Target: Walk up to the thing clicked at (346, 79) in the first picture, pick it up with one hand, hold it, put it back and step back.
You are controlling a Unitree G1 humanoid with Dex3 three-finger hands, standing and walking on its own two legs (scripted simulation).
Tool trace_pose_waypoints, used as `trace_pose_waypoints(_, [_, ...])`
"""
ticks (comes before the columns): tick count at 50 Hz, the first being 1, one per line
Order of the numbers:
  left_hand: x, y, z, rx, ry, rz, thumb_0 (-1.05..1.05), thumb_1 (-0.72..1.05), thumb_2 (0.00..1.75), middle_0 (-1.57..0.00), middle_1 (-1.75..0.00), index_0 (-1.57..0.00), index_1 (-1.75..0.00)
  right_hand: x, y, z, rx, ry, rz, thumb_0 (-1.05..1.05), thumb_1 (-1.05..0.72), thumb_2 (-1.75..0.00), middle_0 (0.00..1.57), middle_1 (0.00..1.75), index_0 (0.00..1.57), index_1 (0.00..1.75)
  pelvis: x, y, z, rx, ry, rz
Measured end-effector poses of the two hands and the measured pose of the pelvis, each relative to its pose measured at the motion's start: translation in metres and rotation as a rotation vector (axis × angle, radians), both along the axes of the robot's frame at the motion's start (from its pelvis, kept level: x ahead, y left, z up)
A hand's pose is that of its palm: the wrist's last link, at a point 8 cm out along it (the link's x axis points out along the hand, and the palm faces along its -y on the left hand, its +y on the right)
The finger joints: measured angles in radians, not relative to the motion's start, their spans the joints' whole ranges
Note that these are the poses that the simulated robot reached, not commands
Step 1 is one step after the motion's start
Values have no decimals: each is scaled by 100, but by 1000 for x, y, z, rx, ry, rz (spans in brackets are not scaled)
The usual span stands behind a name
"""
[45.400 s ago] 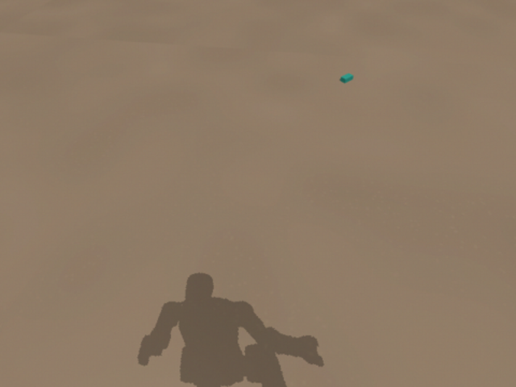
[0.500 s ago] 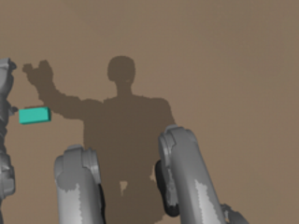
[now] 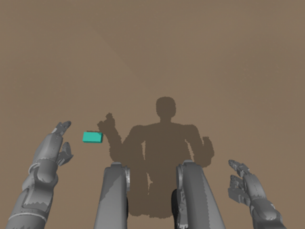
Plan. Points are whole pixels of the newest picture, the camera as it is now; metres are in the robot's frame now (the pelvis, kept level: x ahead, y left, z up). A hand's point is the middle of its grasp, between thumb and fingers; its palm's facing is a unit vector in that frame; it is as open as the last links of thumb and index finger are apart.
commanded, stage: home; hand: left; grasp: from above
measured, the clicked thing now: (92, 137) +0.47 +0.28 -0.50
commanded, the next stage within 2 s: none
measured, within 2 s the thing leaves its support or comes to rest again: neither
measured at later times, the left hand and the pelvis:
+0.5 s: hand (53, 170) +0.25 +0.18 +0.11, palm faces +0.10 -0.97 -0.22, open 7.4 cm; pelvis +0.06 -0.01 +0.17, yaw +2 degrees
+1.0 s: hand (42, 182) +0.23 +0.18 +0.15, palm faces +0.12 -0.97 -0.20, open 7.4 cm; pelvis +0.08 -0.01 +0.20, yaw +3 degrees
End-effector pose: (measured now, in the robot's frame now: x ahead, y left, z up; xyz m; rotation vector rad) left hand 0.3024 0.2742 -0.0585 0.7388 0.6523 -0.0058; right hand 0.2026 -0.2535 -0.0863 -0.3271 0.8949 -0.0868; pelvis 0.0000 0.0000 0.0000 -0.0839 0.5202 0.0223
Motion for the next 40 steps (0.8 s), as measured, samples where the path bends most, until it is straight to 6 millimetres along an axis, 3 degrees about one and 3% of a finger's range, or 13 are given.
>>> trace_pose_waypoints(8, [-36, -18, 62, -197, 44, 181, 1, 89, 90, -21, -30, -21, -31, 25, 21, 68, 50, -125, -2, 1, -91, -89, 20, 30, 20, 30, 14, -5, 59, 17, -72, 12])
trace_pose_waypoints(20, [-66, -38, 158, -400, 92, 384, 1, 90, 90, -21, -30, -20, -30, 4, 20, 155, 29, -153, -96, 1, -90, -89, 20, 30, 20, 30, 48, -8, 144, 29, -198, 24])
trace_pose_waypoints(28, [-79, -46, 218, -454, 66, 409, 1, 90, 90, -21, -30, -20, -30, 3, 9, 202, -6, -226, -143, 1, -90, -89, 20, 30, 20, 30, 68, -8, 183, 37, -280, 28])
trace_pose_waypoints(33, [-88, -47, 238, -458, 53, 403, 1, 90, 90, -20, -30, -20, -30, 16, 6, 220, -11, -295, -133, 2, -90, -89, 20, 30, 20, 30, 73, -8, 193, 42, -313, 32])
trace_pose_waypoints(40, [-96, -47, 239, -463, 73, 415, 1, 90, 90, -20, -30, -20, -30, 39, 10, 232, -2, -367, -82, 2, -90, -89, 20, 30, 20, 30, 75, -9, 197, 50, -335, 38])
